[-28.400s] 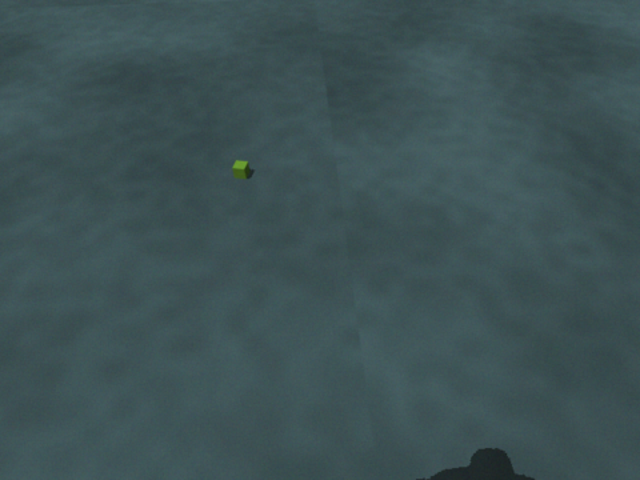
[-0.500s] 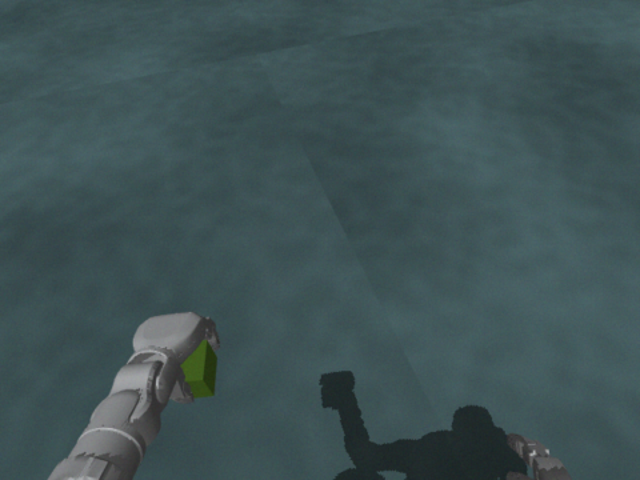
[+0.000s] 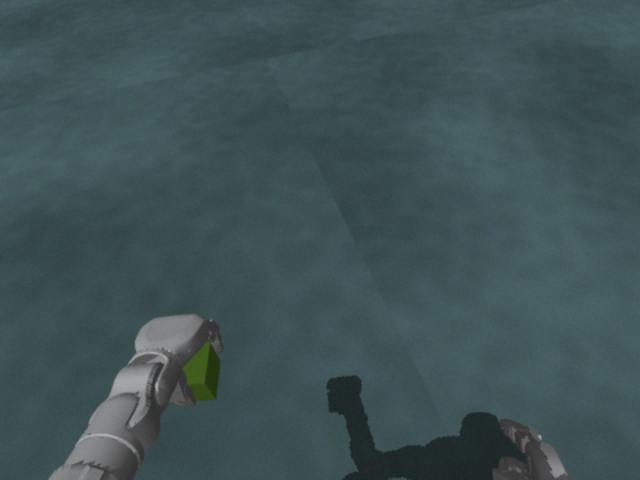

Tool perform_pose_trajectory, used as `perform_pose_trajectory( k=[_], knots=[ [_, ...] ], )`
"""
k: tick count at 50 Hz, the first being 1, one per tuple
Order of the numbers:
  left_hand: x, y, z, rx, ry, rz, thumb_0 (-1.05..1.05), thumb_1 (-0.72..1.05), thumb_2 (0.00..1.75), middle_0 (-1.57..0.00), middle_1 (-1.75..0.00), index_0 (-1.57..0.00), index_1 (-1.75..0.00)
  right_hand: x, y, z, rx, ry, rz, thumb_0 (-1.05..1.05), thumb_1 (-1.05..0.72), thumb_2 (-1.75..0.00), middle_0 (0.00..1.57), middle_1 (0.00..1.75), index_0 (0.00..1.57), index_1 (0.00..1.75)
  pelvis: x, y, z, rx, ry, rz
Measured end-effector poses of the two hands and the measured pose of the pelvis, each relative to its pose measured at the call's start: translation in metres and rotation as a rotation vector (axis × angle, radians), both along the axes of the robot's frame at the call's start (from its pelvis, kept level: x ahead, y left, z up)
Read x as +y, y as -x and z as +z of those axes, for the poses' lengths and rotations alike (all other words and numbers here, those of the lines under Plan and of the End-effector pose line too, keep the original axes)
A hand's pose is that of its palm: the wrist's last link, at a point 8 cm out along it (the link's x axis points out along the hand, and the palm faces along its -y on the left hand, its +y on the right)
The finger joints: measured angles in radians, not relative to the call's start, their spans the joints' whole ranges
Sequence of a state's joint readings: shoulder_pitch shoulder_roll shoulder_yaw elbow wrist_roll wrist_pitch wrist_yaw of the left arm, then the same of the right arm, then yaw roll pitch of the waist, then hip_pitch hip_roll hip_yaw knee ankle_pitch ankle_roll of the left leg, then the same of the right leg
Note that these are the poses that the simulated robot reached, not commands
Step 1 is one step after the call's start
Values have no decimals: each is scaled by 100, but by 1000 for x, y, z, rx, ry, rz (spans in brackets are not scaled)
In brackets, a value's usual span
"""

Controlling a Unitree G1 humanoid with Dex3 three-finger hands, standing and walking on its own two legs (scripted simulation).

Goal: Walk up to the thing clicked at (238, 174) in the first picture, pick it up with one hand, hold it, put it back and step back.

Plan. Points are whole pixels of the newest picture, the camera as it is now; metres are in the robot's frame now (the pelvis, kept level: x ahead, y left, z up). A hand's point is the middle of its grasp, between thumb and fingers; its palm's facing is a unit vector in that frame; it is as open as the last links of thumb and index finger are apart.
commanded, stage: hold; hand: left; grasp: from above
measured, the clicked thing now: (192, 373) +0.29 +0.21 -0.07
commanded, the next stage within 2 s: crouch in 0.42 s
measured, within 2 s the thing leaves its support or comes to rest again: neither
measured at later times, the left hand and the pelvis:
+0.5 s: hand (184, 364) +0.29 +0.22 -0.04, palm faces -0.46 -0.05 -0.88, open 9.0 cm; pelvis +0.00 +0.00 +0.00, yaw +0 degrees
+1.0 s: hand (205, 387) +0.30 +0.22 -0.16, palm faces -0.46 +0.02 -0.89, open 9.0 cm; pelvis -0.01 +0.00 -0.05, yaw +1 degrees
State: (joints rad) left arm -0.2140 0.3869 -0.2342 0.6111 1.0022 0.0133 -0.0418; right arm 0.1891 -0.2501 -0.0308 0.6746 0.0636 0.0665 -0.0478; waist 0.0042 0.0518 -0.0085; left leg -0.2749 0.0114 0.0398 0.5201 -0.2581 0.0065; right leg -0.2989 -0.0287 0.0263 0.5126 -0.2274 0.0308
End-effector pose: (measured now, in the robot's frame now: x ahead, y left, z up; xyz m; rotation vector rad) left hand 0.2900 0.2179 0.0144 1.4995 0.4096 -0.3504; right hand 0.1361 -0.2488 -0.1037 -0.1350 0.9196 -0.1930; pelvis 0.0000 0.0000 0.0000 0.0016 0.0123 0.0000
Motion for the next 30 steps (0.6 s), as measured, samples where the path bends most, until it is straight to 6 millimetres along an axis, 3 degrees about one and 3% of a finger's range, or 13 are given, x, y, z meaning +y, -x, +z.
perform_pose_trajectory(
  k=[30],
  knots=[
    [1,-8,-2,-2,7,5,-1,9,40,-86,-39,-87,-37,-7,3,-1,42,12,-16,1,-90,-90,20,30,20,30,-2,-6,2,5,1,2]
  ],
)
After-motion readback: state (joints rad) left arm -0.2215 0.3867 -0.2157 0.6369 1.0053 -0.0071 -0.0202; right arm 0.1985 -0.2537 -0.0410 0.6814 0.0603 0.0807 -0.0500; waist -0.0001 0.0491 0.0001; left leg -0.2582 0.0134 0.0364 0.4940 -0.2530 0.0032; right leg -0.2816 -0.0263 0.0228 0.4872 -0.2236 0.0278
